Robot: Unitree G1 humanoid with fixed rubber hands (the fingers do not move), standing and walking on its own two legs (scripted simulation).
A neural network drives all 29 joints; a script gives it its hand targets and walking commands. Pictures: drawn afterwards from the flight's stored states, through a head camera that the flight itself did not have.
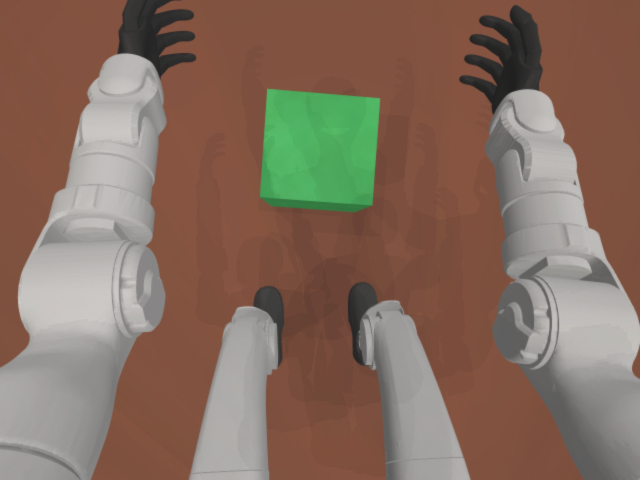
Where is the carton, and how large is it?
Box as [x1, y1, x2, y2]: [260, 89, 379, 211]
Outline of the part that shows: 267,89 260,197 269,204 276,206 344,211 356,211 371,205 379,98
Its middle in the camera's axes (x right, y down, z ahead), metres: +0.00 -0.17 +0.84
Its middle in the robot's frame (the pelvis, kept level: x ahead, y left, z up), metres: +0.51 -0.02 -0.52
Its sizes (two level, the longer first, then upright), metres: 0.210 0.200 0.250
